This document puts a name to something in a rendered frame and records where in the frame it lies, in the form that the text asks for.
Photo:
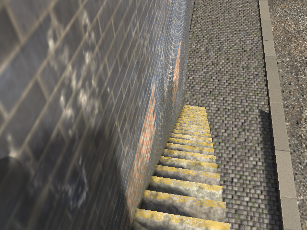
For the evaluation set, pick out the stairs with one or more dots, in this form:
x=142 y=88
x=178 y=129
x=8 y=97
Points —
x=184 y=192

